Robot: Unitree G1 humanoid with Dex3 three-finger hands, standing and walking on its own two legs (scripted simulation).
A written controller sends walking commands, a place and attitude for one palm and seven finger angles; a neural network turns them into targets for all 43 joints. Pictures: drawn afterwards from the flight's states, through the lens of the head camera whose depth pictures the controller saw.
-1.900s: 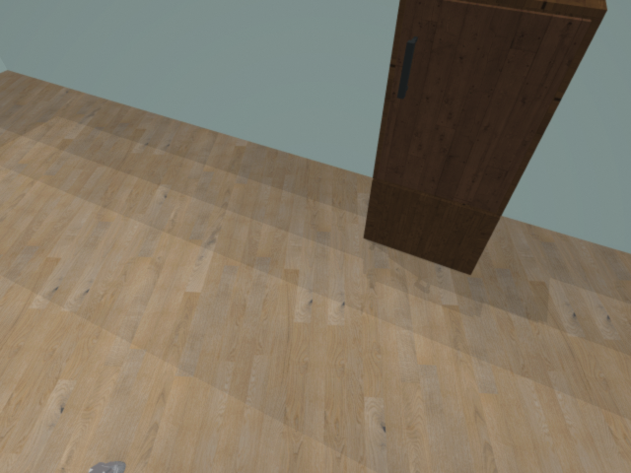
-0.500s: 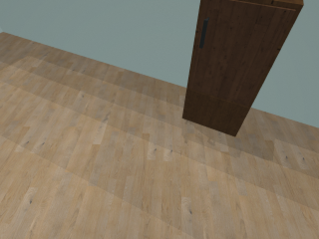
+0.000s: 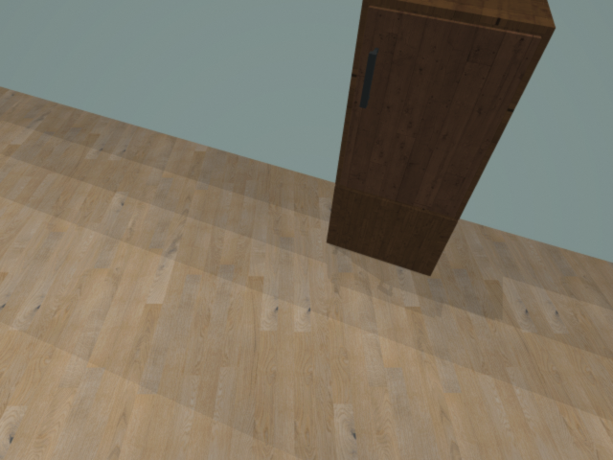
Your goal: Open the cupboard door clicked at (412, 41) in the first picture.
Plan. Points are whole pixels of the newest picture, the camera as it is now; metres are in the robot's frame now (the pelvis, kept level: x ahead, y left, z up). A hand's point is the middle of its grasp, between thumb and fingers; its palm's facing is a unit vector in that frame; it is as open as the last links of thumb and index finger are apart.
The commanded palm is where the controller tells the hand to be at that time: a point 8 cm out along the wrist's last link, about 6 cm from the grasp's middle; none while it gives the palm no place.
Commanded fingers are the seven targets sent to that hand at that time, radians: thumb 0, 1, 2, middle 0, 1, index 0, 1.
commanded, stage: walk to a spot facing it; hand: left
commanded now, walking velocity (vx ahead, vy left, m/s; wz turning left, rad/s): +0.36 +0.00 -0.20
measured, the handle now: (369, 78) +1.09 -0.12 +0.02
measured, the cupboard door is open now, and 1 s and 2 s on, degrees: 0 0 0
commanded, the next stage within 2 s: turn to face it in 0.28 s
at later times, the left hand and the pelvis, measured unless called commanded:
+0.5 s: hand (231, 412) +0.23 +0.13 -0.17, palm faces -0.04 -0.98 -0.20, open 7.2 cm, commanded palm none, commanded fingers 0.00 0.90 0.90 -0.20 -0.30 -0.20 -0.30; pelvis +0.17 -0.05 +0.01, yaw -3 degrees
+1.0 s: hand (228, 351) +0.33 +0.15 -0.16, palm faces -0.16 -0.97 -0.20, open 7.4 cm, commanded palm none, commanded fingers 0.00 0.90 0.90 -0.20 -0.30 -0.20 -0.30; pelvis +0.26 -0.02 +0.01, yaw -13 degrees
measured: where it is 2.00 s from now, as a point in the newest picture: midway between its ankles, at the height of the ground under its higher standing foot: (337, 394)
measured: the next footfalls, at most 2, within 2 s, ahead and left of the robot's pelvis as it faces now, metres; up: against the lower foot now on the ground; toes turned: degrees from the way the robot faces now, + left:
right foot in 0.26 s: +0.24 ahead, -0.15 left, +0.00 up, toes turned -11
left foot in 0.66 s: +0.34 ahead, +0.06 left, +0.00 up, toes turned +2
